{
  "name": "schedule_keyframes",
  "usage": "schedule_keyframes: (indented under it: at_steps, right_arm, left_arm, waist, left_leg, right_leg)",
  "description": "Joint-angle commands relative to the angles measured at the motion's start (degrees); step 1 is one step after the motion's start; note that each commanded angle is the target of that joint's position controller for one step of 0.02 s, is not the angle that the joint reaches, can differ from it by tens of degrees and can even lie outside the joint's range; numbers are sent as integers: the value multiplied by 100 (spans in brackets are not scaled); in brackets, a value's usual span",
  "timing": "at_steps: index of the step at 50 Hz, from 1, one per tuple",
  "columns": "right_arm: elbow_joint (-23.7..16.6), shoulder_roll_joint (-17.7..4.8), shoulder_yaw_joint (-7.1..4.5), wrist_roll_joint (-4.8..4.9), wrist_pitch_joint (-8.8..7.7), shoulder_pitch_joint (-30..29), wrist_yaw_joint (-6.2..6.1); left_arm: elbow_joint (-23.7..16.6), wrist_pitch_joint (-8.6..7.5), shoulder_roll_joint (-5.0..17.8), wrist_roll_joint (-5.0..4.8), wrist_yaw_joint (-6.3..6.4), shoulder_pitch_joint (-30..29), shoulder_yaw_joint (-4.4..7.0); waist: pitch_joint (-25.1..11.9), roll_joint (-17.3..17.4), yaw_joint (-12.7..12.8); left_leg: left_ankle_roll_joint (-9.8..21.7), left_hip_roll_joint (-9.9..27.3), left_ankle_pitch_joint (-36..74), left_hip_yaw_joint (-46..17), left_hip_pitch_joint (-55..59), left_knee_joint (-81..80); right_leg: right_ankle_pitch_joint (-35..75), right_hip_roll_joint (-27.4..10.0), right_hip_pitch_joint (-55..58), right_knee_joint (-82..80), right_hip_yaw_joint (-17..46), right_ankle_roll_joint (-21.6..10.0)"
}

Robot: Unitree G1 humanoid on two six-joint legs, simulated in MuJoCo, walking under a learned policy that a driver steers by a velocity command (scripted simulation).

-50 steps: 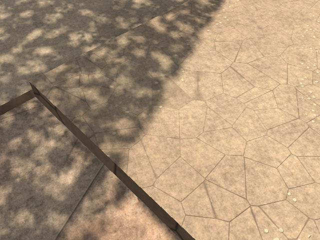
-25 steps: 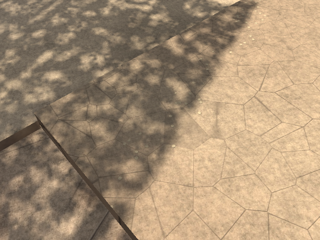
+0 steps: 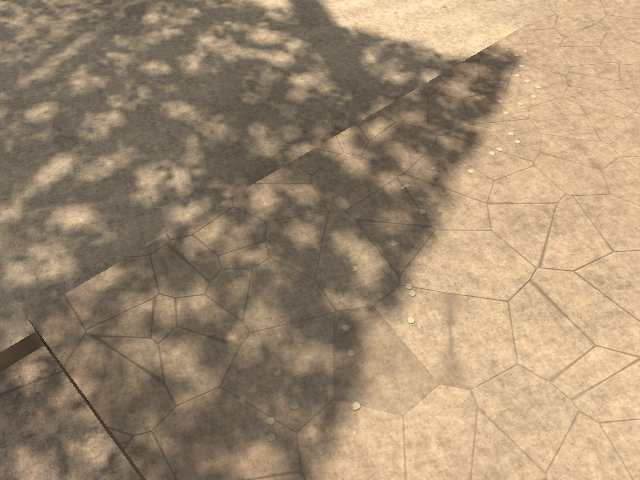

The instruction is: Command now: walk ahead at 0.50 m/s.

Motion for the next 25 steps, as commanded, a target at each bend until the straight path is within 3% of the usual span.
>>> schedule_keyframes:
  at_steps: [1, 2, 3, 4, 5, 6, 8, 10, 11, 12, 13, 14, 15, 16, 17, 18, 19, 20, 21, 22, 23, 24, 25]
  right_arm:
    - [432, 4, 158, 6, -158, 972, 42]
    - [401, 31, 220, 46, -188, 646, 53]
    - [314, -25, 289, 87, -225, 240, 77]
    - [158, -121, 351, 111, -266, 38, 67]
    - [114, -129, 391, 162, -307, 134, 18]
    - [143, -315, 354, 211, -351, 314, -51]
    - [220, -584, 201, 273, -334, 836, -152]
    - [258, -607, 120, 201, -217, 1279, -227]
    - [369, -952, 138, -603, -295, 1491, 412]
    - [131, -1129, -9, -496, -314, 1185, 616]
    - [22, -1246, -102, -382, -306, 1117, 685]
    - [9, -1319, -185, -358, -293, 1229, 669]
    - [-92, -1215, -238, -386, -299, 1368, 615]
    - [-180, -661, -111, -501, -323, 1810, 578]
    - [-455, -350, 10, -532, -297, 1538, 553]
    - [-695, -301, -32, -218, -204, 486, 584]
    - [-838, -424, -72, -40, -207, 245, 549]
    - [-847, -294, -20, -43, -253, 189, 407]
    - [-872, -237, 2, -146, -239, 124, 319]
    - [-989, -92, 101, -220, -196, 49, 301]
    - [-1039, 119, 186, -243, -146, -26, 338]
    - [-1058, 76, 182, -206, -112, -133, 379]
    - [-1038, 2, 171, -130, -133, -304, 437]
  left_arm:
    - [-1155, 120, -942, 26, -30, -951, -412]
    - [-1479, 146, -886, 58, -44, -1174, -503]
    - [-1701, 177, -761, 21, -49, -1333, -551]
    - [-1745, 195, -514, 29, -41, -1365, -542]
    - [-1693, 251, -269, 41, -51, -1337, -486]
    - [-1719, 297, -233, 56, -62, -1293, -484]
    - [-1740, 326, -290, 135, -54, -1445, -519]
    - [-1808, 311, -511, 80, -76, -1721, -587]
    - [-2203, 466, -136, 220, -501, -2233, -692]
    - [-1964, 514, 39, 299, -632, -1962, -583]
    - [-1874, 474, 65, 245, -633, -1791, -580]
    - [-1817, 384, 137, 148, -563, -1582, -540]
    - [-1644, 288, 111, 81, -468, -1270, -554]
    - [-1455, 158, 195, -61, -363, -806, -534]
    - [-1160, 114, 712, 82, -161, 502, -315]
    - [-826, 62, 1110, 400, -119, 1620, -173]
    - [-585, -156, 1249, 410, -137, 1541, -152]
    - [-392, -246, 814, 371, -258, 855, -228]
    - [-169, -312, 179, 277, -368, 357, -355]
    - [-32, -364, -313, 216, -368, 119, -437]
    - [45, -353, -565, 190, -300, -111, -487]
    - [64, -380, -587, 194, -230, -266, -497]
    - [186, -399, -480, 247, -150, -208, -461]
  waist:
    - [333, 487, 166]
    - [530, 478, 484]
    - [763, 533, 678]
    - [878, 408, 731]
    - [834, 230, 605]
    - [782, 422, 554]
    - [357, 400, 263]
    - [19, 534, 14]
    - [-10, 1560, 299]
    - [-31, 1169, 288]
    - [-325, 1064, 304]
    - [-738, 1068, 321]
    - [-1326, 1038, 288]
    - [-2263, 99, 244]
    - [-2781, -623, 858]
    - [-2174, -1104, 1362]
    - [-1372, -530, 1047]
    - [-481, -415, 581]
    - [-474, 25, 204]
    - [-605, 290, -8]
    - [-601, 245, -238]
    - [-413, 307, -324]
    - [-354, 123, -306]
  left_leg:
    - [648, 1862, -894, -2001, 489, -1497]
    - [439, 1689, -1320, -1683, -370, -1804]
    - [360, 1429, -1609, -1372, -1232, -2172]
    - [404, 1152, -1240, -1174, -1825, -2517]
    - [603, 937, -403, -1074, -2086, -2729]
    - [769, 923, 629, -1123, -1850, -2826]
    - [808, 1027, 2209, -1062, -402, -2849]
    - [823, 1173, 4072, -1020, 1079, -2439]
    - [1138, 1654, 5510, -1340, 1285, -2086]
    - [1330, 2009, 6047, -1477, 2245, -2036]
    - [1431, 2118, 6929, -1471, 2680, -1794]
    - [1347, 2020, 8104, -1271, 3038, -1231]
    - [1158, 1839, 9039, -1170, 2617, -607]
    - [710, 1282, 8107, -1237, 809, 537]
    - [311, 555, 4277, -1363, -516, 1794]
    - [43, -390, -15, -1849, -2399, 4909]
    - [161, -266, 490, -2518, -3331, 6496]
    - [271, -122, 708, -2440, -3638, 6910]
    - [440, 24, 579, -2174, -3643, 6959]
    - [517, 279, 642, -2065, -3531, 6690]
    - [543, 530, 491, -1943, -3448, 6532]
    - [495, 661, 365, -1854, -3457, 6063]
    - [501, 670, 374, -1752, -3497, 6038]
  right_leg:
    - [-184, 1, -3314, 2407, 426, -343]
    - [-5, -224, -3004, 1472, 294, -295]
    - [102, -258, -2606, 653, -17, -157]
    - [485, -341, -1995, -434, -379, 56]
    - [833, -329, -1383, -1025, -711, 255]
    - [982, -414, -1122, -1569, -773, 364]
    - [975, -571, -729, -2900, -761, 308]
    - [229, -301, -361, -4113, -980, 170]
    - [-553, -188, -915, -4616, -391, 20]
    - [-436, -158, -1172, -4913, -566, 58]
    - [-320, 1, -1050, -5321, -639, 55]
    - [3, 105, -533, -5610, -588, -27]
    - [390, 126, 679, -5659, -425, -167]
    - [903, -350, 2952, -5593, 975, -867]
    - [1337, -1230, 4452, -7068, 2837, -1520]
    - [740, -2079, 4526, -8669, 4855, -1876]
    - [-319, -2143, 3700, -8900, 4683, -1446]
    - [-173, -1996, 2791, -8755, 3631, -1179]
    - [812, -1905, 2535, -8701, 2628, -968]
    - [1480, -1755, 2504, -8819, 1947, -695]
    - [1529, -1618, 2311, -8979, 1607, -498]
    - [1368, -1549, 2193, -9256, 1232, -402]
    - [1421, -1429, 2116, -9433, 892, -319]
Keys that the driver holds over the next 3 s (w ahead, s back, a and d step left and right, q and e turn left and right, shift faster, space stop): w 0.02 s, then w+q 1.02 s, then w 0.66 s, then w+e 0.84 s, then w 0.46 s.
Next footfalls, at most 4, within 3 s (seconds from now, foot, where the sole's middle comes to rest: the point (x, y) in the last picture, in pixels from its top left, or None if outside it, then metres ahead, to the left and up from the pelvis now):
0.28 right None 0.33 -0.10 -0.65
0.88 left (247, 430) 0.56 0.16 -0.65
1.34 right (278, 292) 0.89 0.11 -0.65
1.82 left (140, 281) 0.92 0.43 -0.65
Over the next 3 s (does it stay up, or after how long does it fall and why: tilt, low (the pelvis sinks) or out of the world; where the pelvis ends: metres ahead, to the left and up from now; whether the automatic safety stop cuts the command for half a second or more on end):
stays up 1.50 0.43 0.06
